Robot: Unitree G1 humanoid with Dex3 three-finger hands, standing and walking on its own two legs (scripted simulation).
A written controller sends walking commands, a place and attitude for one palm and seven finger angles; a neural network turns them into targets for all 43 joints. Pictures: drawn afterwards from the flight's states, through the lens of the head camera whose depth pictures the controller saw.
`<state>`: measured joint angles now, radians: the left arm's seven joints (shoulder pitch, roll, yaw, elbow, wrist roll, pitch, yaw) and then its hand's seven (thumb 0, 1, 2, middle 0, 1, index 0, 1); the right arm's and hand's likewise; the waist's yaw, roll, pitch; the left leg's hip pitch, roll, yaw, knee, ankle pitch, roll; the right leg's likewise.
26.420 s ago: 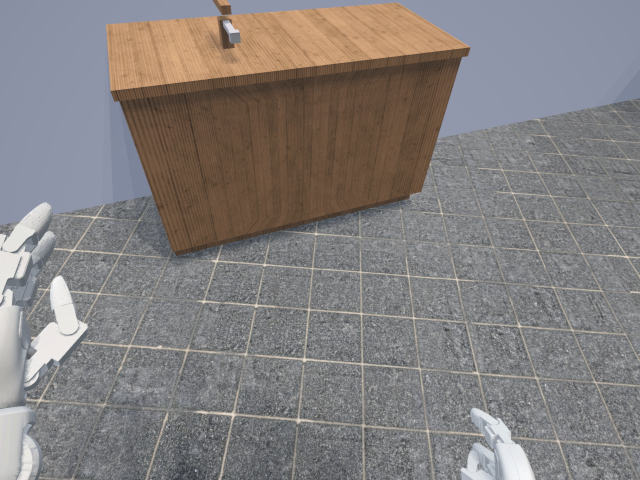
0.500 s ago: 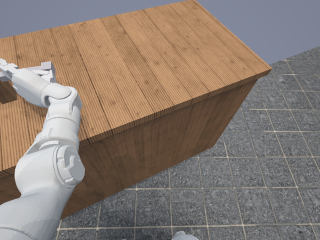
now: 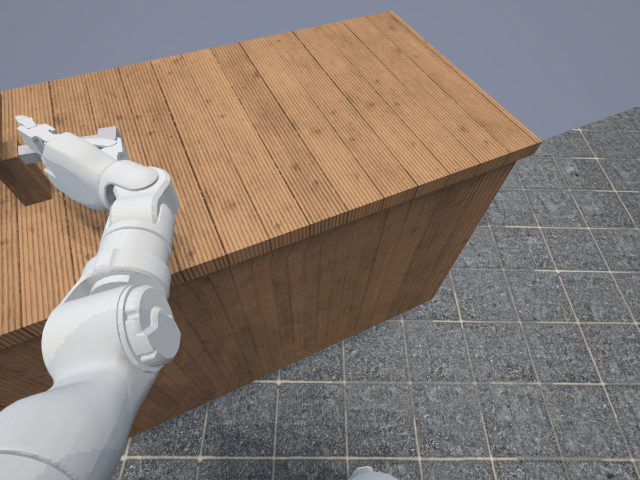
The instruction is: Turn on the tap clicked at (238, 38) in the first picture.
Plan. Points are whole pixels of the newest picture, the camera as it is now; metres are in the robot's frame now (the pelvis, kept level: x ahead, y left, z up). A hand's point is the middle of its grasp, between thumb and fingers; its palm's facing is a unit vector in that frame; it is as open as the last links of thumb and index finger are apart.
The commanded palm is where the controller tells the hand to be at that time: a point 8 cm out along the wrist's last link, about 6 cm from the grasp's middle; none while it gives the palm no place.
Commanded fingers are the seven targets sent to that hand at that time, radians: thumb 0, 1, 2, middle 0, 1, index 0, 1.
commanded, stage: lift the hand up off the lever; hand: left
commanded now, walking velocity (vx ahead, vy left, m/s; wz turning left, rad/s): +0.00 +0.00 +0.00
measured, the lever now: (110, 141) +0.56 +0.25 +0.09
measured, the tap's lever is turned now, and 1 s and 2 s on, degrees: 80 80 80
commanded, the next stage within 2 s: draw the hand back beside the body in 1.38 s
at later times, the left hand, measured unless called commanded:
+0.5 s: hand (110, 141) +0.51 +0.22 +0.14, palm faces +0.83 -0.55 -0.12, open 7.8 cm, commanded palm +0.45 +0.24 +0.15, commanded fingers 0.00 0.90 0.90 -0.15 -0.15 -0.15 -0.15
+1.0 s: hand (91, 129) +0.51 +0.23 +0.16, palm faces +0.82 -0.56 -0.09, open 7.8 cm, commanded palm +0.45 +0.24 +0.17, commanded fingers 0.00 0.90 0.90 -0.15 -0.15 -0.15 -0.15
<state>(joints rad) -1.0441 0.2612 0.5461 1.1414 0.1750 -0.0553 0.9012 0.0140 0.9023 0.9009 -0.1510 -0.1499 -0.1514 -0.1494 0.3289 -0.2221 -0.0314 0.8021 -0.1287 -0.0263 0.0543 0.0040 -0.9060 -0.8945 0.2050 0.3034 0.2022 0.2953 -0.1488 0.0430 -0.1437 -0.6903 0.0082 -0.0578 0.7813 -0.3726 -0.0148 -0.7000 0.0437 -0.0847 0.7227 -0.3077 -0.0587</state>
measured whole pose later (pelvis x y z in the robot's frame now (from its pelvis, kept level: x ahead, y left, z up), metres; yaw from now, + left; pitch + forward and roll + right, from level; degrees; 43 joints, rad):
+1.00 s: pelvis +0.01 +0.01 +0.01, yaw +0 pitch +13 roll -1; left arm -0.98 0.24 0.50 1.01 0.12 0.02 0.85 0.01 0.90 0.90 -0.15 -0.15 -0.15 -0.15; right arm 0.34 -0.23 -0.04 0.83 -0.10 -0.04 0.03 0.01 -0.91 -0.89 0.21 0.30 0.20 0.30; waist -0.11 0.04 -0.13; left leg -0.55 0.00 -0.05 0.68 -0.35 -0.01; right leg -0.55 0.04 -0.07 0.61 -0.28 -0.05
